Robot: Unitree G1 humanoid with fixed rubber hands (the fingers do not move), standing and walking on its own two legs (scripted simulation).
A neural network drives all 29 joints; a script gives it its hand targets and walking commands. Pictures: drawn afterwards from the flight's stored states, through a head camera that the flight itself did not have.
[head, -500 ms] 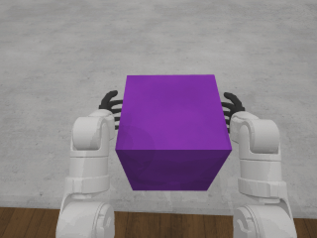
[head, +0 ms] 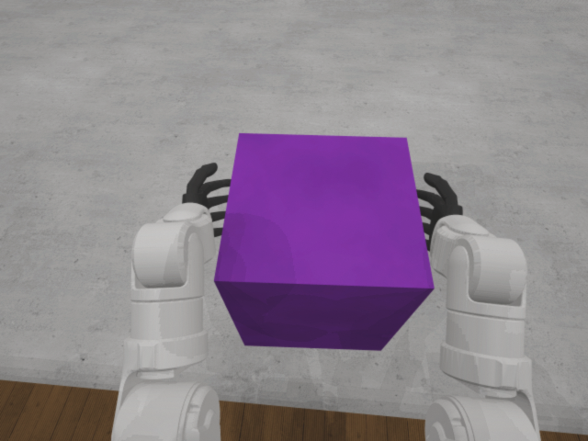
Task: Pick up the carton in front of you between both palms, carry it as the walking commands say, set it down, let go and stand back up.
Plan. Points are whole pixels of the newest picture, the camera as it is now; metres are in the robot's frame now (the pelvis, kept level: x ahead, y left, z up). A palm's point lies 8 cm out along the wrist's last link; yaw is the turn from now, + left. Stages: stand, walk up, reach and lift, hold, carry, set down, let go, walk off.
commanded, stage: carry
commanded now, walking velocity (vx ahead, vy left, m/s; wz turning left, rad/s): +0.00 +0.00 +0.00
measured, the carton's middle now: (317, 252) +0.37 +0.00 +0.03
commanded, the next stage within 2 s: none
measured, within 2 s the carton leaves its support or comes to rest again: neither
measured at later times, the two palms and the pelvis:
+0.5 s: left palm (187, 201) +0.39 +0.17 +0.12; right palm (430, 222) +0.37 -0.13 +0.11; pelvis +0.03 +0.03 -0.01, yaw -2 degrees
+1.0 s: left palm (184, 216) +0.36 +0.17 +0.12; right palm (440, 235) +0.35 -0.13 +0.12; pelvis +0.01 +0.03 -0.01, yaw -3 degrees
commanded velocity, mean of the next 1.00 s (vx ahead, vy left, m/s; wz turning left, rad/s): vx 0.00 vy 0.00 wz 0.00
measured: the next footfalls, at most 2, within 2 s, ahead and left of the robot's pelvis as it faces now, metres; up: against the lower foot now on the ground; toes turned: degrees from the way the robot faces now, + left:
left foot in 0.12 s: +0.07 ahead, +0.12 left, +0.00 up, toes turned +2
